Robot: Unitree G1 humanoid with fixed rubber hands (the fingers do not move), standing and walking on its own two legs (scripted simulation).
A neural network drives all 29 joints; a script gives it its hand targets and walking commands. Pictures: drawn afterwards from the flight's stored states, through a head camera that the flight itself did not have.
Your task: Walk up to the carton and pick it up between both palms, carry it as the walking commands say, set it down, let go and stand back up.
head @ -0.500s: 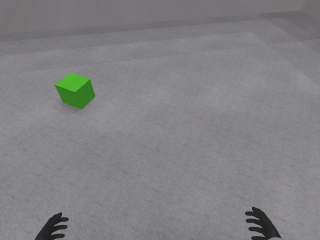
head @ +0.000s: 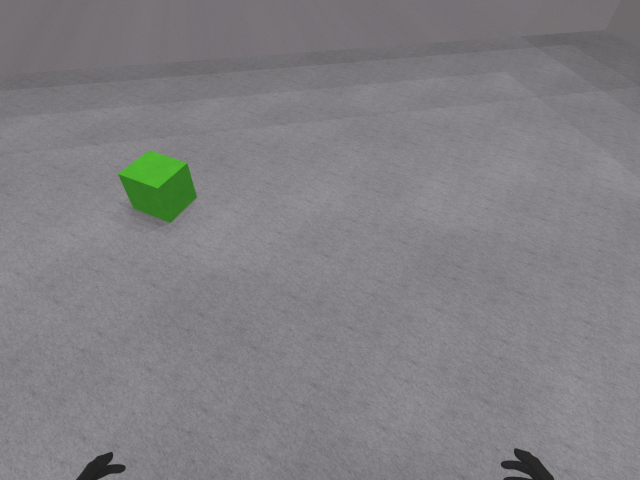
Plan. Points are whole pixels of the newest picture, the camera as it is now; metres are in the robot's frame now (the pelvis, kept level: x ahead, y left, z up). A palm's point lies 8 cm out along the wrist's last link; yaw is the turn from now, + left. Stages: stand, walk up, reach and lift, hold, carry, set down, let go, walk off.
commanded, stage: stand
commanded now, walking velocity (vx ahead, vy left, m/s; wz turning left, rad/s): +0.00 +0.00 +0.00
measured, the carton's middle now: (159, 186) +1.41 +0.69 -0.68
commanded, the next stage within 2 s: walk up in 0.12 s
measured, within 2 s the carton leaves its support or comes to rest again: neither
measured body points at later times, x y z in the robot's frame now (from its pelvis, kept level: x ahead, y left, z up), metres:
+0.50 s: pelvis +0.00 +0.01 -0.01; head +0.02 +0.02 +0.44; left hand +0.05 +0.33 -0.13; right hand +0.12 -0.27 -0.13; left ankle +0.01 +0.14 -0.68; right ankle +0.01 -0.13 -0.74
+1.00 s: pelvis +0.19 +0.14 +0.00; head +0.21 +0.16 +0.44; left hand +0.30 +0.40 -0.13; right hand +0.19 -0.10 -0.15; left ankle +0.05 +0.21 -0.74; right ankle +0.31 +0.03 -0.70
